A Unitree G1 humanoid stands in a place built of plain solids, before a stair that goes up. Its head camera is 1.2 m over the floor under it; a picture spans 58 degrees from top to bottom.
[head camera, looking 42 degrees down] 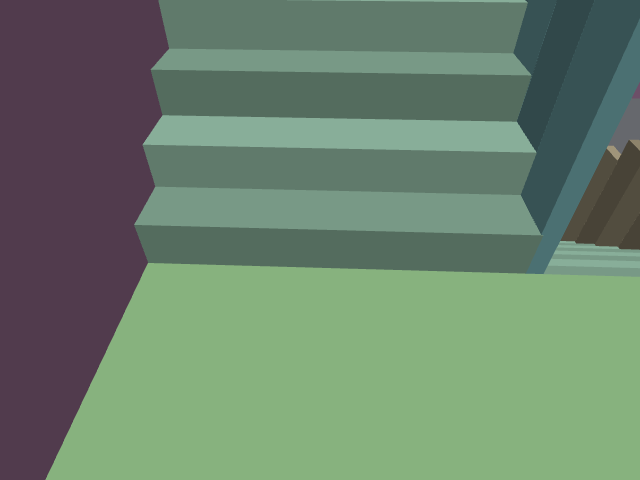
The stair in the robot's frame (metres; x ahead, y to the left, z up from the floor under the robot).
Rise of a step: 0.19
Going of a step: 0.24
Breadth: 1.45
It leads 2 degrees to the right of straight ahead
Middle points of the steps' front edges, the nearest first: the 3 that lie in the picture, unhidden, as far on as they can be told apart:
1.17 -0.05 0.19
1.41 -0.06 0.38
1.65 -0.07 0.57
